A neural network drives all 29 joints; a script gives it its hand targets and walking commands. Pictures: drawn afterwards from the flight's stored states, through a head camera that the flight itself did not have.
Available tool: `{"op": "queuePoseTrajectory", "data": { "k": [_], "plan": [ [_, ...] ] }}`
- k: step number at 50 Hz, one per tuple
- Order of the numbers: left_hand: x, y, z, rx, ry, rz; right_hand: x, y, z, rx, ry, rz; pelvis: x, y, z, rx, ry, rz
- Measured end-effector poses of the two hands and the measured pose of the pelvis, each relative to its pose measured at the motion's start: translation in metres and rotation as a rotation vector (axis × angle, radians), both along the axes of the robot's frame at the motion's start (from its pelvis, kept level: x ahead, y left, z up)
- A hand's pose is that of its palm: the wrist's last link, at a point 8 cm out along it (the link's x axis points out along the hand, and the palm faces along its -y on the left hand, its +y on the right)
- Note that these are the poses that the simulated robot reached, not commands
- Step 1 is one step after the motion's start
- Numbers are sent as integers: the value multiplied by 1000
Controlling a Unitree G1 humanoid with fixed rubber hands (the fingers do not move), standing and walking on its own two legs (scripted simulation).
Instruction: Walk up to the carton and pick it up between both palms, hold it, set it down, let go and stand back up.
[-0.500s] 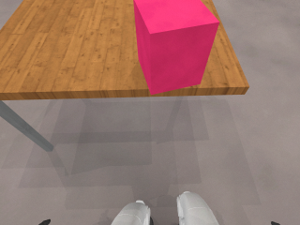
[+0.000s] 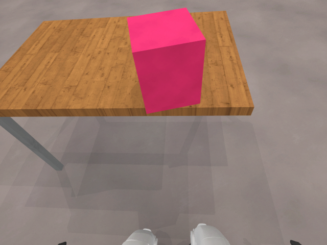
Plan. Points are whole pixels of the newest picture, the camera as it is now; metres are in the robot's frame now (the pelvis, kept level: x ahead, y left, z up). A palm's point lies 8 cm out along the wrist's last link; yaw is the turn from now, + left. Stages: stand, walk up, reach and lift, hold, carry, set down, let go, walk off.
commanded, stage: walk up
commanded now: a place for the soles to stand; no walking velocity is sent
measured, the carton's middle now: (165, 62) +0.66 +0.01 +0.06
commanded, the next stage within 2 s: none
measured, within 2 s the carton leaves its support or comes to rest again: neither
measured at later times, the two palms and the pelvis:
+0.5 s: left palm out of the picture +0.08 +0.32 -0.08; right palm out of the picture +0.08 -0.28 -0.09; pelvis +0.01 +0.03 +0.02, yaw +2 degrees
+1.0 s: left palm out of the picture +0.09 +0.37 -0.10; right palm out of the picture +0.09 -0.24 -0.08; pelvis +0.03 +0.06 +0.02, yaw +1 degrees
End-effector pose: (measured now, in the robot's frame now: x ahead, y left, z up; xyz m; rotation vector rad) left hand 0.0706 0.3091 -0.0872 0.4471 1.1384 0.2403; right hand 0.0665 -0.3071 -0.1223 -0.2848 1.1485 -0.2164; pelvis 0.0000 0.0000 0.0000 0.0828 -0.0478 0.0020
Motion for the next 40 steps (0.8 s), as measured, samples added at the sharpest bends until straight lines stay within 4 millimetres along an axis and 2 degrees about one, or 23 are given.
{"op": "queuePoseTrajectory", "data": {
  "k": [6, 14, 21, 28, 31, 34, 40],
  "plan": [
    [-2, -23, 15, -14, -9, 10, -5, -10, 7, 36, 37, 4, 0, -14, 15, 14, 14, 7],
    [5, -24, 24, -30, -35, 15, -4, -11, 22, 21, 45, 1, 5, -13, 26, -6, 15, 15],
    [9, -5, 15, -55, -64, 27, 9, 7, 28, -5, 17, 12, 10, 7, 23, -47, 5, 27],
    [15, 29, -8, -106, -71, 24, 13, 39, 33, -49, -14, 14, 15, 42, 12, -91, -17, 27],
    [18, 40, -12, -122, -43, 29, 16, 54, 38, -49, -31, 10, 20, 53, 14, -92, -18, 17],
    [20, 48, -12, -128, -27, 26, 22, 62, 41, -55, -32, 31, 23, 59, 15, -100, 3, 18],
    [19, 56, -12, -108, 18, 24, 25, 65, 39, -57, 1, 44, 29, 60, 16, -102, 31, 17]
  ]
}}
